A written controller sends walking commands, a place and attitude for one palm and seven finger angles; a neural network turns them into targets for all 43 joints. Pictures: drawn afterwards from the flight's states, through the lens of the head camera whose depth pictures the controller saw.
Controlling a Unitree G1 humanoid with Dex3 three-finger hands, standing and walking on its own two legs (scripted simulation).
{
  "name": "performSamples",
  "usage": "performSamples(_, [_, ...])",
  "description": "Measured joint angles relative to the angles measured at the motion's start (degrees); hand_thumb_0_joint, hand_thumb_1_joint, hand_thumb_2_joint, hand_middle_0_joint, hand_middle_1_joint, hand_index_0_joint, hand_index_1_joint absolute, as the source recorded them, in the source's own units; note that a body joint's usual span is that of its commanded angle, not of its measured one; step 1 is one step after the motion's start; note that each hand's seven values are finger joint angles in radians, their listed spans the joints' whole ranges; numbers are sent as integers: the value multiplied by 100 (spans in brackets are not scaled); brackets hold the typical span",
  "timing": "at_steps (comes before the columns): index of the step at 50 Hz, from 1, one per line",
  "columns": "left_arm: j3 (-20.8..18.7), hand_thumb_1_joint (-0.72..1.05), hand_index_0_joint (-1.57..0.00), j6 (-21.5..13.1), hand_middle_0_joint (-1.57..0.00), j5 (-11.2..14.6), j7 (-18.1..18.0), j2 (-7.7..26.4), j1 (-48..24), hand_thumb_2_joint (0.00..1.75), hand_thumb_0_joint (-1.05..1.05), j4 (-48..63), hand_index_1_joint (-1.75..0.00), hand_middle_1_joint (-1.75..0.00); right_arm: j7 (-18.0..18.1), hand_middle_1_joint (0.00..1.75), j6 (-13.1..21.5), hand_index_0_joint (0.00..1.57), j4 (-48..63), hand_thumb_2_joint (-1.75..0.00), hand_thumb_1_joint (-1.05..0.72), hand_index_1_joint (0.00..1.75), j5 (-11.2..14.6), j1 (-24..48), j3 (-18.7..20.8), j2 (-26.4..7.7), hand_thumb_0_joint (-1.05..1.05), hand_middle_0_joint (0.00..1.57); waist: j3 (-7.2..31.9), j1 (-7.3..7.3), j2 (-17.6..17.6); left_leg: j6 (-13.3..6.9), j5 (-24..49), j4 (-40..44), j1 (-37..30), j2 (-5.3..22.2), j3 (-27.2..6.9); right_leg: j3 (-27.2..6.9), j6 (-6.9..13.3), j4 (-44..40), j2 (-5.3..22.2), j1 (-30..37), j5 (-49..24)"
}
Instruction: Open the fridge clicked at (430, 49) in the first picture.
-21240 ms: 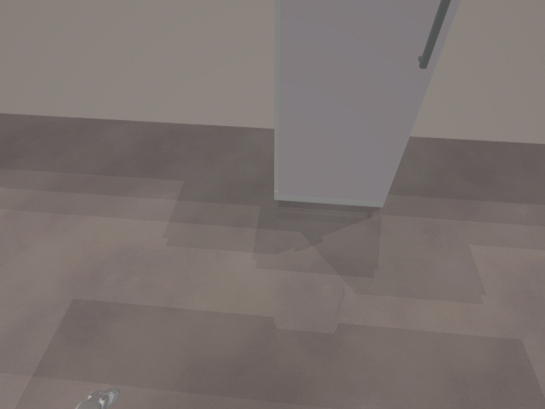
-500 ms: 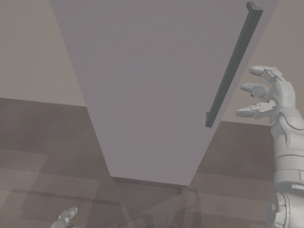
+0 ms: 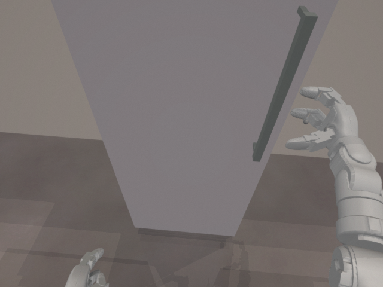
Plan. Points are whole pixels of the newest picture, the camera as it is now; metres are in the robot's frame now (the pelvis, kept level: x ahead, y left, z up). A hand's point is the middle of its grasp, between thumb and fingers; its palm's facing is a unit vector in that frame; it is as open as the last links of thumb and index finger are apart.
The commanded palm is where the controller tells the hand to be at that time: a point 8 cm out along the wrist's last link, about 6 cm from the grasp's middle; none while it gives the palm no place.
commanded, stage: move the hooked fingers beside the handle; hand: right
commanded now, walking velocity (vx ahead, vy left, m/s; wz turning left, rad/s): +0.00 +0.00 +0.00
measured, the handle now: (274, 100) +0.47 -0.14 +0.17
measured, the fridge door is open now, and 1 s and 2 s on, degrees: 0 0 0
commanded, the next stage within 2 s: none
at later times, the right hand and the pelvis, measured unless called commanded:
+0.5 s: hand (310, 128) +0.39 -0.20 +0.18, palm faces +0.03 +1.00 +0.02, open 14.0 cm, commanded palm +0.38 -0.25 +0.17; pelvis -0.01 +0.00 +0.00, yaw +0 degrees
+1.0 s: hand (308, 126) +0.40 -0.20 +0.16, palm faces +0.01 +1.00 +0.02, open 14.0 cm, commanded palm +0.38 -0.24 +0.17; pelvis +0.00 +0.00 +0.00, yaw +1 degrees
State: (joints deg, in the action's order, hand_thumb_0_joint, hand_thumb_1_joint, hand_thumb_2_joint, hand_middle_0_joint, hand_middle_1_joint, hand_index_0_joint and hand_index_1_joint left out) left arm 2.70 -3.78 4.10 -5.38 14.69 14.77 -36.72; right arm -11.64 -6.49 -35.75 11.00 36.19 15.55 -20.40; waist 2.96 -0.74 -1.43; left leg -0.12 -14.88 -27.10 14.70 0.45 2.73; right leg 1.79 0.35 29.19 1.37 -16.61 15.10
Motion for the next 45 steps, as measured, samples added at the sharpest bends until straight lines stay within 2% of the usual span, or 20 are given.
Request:
performSamples(4, [7, 90, -20, 51, -20, -20, 24, -25, 7, 90, 1, 82, -30, -30, 56, 120, 50, 30, -59, -30, 50, 120, -32, -82, 108, -17, -1, 31, 15, -31, -6, -9, 3, -12, 22, -17, -43, 42, -9, -27, 18, 15, -7])
performSamples(10, [-1, 90, -20, 93, -20, -14, 33, -35, 150, 90, 1, 54, -30, -30, -11, 120, 280, 30, 278, -30, 50, 120, 6, -366, 253, -45, -1, 31, 25, 0, 13, -31, -8, 2, -71, -58, -78, 76, -32, -42, 59, 127, 20])
performSamples(17, [-36, 90, -20, 150, -20, 47, -10, 46, 240, 90, 2, 7, -30, -30, -191, 120, -2, 30, 163, -30, 50, 120, 74, -429, 248, -264, -1, 30, 31, 2, -20, -42, -2, 7, -106, -62, -24, 20, -41, -12, 62, 123, 11])
performSamples(23, [-76, 90, -20, 59, -20, 37, -45, 90, 202, 90, 2, -42, -30, -30, -160, 120, 107, 30, 526, -30, 50, 120, 161, -517, 43, -10, -1, 30, -58, 58, -50, -33, 31, 3, -106, -36, 18, -22, -27, 2, 34, 100, -33])
performSamples(27, [-10, 90, -20, 31, -20, 19, -54, 33, 96, 90, 2, -89, -30, -30, -65, 120, 156, 30, 307, -30, 50, 120, 119, -275, 25, 35, -1, 30, -40, 10, 1, -36, 42, -13, -81, -34, 33, -38, -32, 5, 32, 75, -58])
performSamples(32, [49, 90, -20, 50, -20, -9, -31, -16, 32, 90, 2, -29, -30, -30, 54, 120, 75, 31, -381, -30, 50, 120, -50, 127, 110, -175, -1, 31, -30, -98, 30, -46, 75, -33, 47, -46, 28, -34, -41, 17, 45, -44, -93])
performSamples(36, [33, 90, -20, 39, -20, -23, -22, 2, 109, 90, 1, -4, -30, -30, -6, 120, 263, 30, -630, -30, 50, 120, -64, 208, 224, -305, -1, 31, -64, -126, 12, -44, 94, -42, 135, -61, -3, -4, -35, 46, 62, -127, -87])
performSamples(41, [-21, 90, -20, 26, -20, -7, -17, 34, 322, 90, 1, -71, -30, -30, -182, 120, 580, 30, -422, -30, 50, 120, 27, 71, 294, -316, -1, 30, -33, -86, 26, -35, 70, -43, 125, -70, -47, 38, -26, 62, 71, -108, -36])
performSamples(45, [-64, 90, -20, 41, -20, 27, 2, 82, 439, 90, 2, -123, -30, -30, -276, 120, 496, 30, -304, -30, 50, 120, 92, -30, 227, -280, -1, 30, 41, -66, -11, -14, 31, -41, 76, -54, -56, 47, -9, 80, 55, -68, 16])
